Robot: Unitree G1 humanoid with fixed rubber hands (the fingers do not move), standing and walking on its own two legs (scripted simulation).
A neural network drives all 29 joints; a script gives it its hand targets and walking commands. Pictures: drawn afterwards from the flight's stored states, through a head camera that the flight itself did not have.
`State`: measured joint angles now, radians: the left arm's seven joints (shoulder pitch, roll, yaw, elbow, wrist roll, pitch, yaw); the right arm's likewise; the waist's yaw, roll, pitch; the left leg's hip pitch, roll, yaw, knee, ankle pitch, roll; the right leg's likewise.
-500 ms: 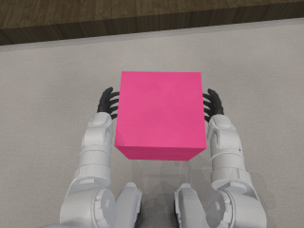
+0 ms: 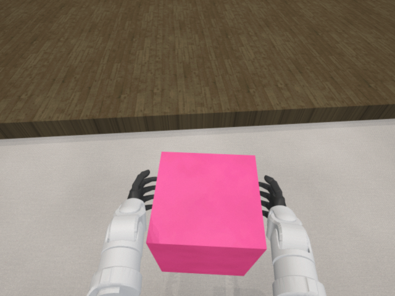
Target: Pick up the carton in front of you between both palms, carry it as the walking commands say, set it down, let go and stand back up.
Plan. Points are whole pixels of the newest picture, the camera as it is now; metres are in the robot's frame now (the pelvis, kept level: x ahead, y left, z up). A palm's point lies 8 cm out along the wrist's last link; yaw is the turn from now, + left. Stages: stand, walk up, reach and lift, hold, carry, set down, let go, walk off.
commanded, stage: reach and lift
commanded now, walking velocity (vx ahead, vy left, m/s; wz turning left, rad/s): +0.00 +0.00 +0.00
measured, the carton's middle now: (205, 217) +0.31 +0.00 -0.06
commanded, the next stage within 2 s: hold in 1.06 s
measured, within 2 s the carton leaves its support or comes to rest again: neither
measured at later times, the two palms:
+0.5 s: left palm (134, 203) +0.29 +0.15 +0.03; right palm (280, 214) +0.29 -0.15 +0.03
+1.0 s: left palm (134, 198) +0.30 +0.15 +0.05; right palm (282, 206) +0.29 -0.15 +0.04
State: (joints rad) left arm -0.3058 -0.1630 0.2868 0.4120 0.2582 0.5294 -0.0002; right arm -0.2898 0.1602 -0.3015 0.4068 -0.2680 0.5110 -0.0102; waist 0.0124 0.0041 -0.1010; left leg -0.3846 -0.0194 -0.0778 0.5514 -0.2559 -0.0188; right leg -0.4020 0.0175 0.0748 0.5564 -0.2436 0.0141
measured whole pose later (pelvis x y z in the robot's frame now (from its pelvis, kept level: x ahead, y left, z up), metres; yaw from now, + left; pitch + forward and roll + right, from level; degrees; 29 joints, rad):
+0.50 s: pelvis -0.02 +0.00 +0.01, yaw -1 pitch -5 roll +0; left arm -0.37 -0.18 0.33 0.40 0.33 0.62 -0.03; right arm -0.36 0.17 -0.34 0.41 -0.33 0.60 0.02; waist 0.00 0.01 0.06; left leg -0.16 -0.02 -0.07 0.47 -0.22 -0.01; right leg -0.18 0.01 0.09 0.47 -0.20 0.02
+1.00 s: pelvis +0.01 +0.00 +0.01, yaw +0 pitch -5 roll +0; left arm -0.28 -0.16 0.23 0.30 0.28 0.68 -0.02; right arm -0.26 0.15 -0.24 0.28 -0.29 0.68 0.00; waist 0.00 0.01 0.03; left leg -0.08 -0.01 -0.08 0.38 -0.20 -0.02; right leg -0.09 0.02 0.08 0.37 -0.18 0.01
